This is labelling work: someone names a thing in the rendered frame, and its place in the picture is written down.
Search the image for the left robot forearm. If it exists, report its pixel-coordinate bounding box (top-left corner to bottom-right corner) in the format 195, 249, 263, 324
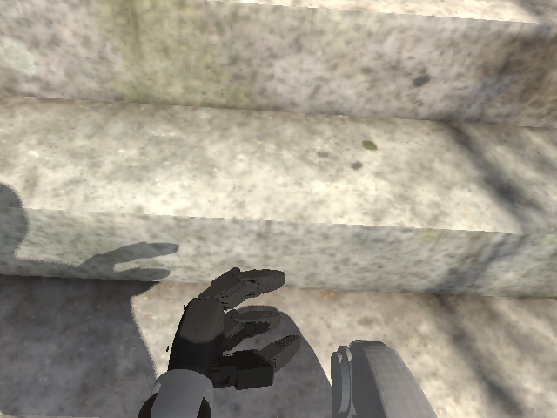
138, 369, 214, 418

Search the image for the right robot thigh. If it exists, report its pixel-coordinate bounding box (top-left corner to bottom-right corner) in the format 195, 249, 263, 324
331, 341, 438, 418

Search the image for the robot left hand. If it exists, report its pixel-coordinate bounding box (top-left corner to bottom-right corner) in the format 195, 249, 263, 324
166, 267, 301, 390

